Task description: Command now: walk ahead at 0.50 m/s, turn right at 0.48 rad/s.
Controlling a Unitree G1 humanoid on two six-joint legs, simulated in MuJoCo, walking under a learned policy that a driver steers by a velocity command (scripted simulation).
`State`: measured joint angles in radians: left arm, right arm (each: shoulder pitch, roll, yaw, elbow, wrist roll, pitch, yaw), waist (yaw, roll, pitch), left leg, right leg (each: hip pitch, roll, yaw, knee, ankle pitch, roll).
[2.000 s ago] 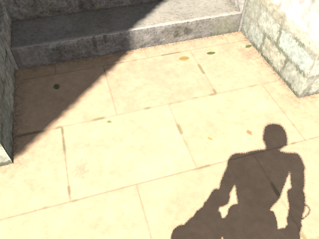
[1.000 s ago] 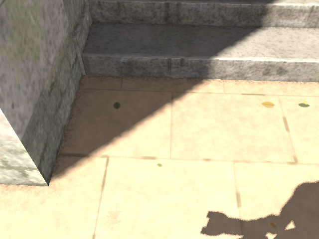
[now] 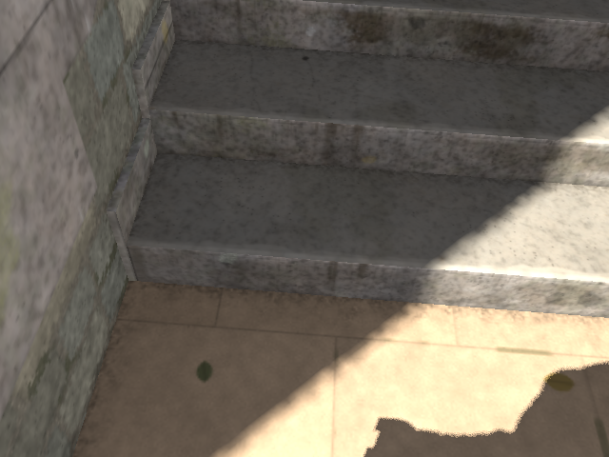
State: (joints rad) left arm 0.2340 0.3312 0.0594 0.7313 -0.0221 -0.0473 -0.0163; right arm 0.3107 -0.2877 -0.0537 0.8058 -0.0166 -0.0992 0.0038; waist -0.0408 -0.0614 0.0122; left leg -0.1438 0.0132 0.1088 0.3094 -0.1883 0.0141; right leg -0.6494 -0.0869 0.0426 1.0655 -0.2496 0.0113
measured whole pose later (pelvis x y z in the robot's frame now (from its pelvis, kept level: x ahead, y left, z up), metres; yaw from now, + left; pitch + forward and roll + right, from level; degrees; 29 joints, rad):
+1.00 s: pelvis +0.22 -0.05 -0.02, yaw -14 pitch -1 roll -1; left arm 0.15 0.27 0.07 0.67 0.02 0.01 0.02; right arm 0.20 -0.28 -0.04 0.70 0.01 0.00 -0.02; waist 0.00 0.01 0.04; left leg -0.29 -0.05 -0.12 0.59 -0.29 0.01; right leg -0.31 0.06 0.03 0.53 -0.20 -0.02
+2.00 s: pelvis +0.25 -0.02 -0.02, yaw -3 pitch +1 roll +1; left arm 0.21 0.30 0.07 0.66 0.00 0.02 0.01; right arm 0.19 -0.30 -0.04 0.74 -0.02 -0.03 -0.03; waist 0.02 -0.02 0.02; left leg -0.28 0.01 0.05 0.60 -0.34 0.01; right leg -0.39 0.04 0.12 0.67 -0.30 0.00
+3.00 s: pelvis +0.38 -0.09 -0.01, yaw -11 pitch +1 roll -1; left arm 0.15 0.31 0.07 0.70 0.00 0.00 0.04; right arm 0.15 -0.33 -0.08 0.71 0.02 0.01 -0.02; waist -0.02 0.01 0.06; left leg -0.32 -0.08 -0.20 0.45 -0.15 0.01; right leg -0.34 0.06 0.12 0.66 -0.37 0.08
